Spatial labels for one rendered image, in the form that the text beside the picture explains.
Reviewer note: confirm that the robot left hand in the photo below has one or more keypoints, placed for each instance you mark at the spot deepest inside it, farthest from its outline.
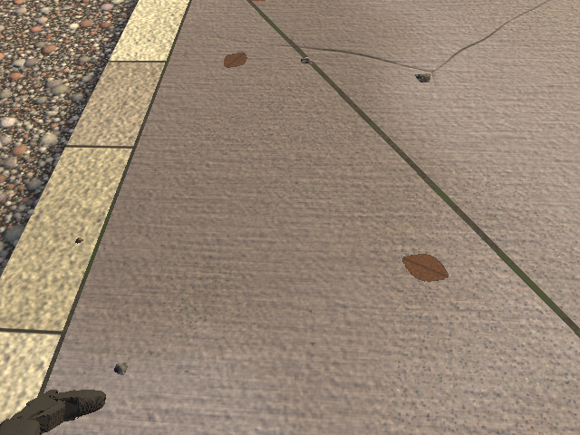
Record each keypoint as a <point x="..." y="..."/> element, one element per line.
<point x="50" y="409"/>

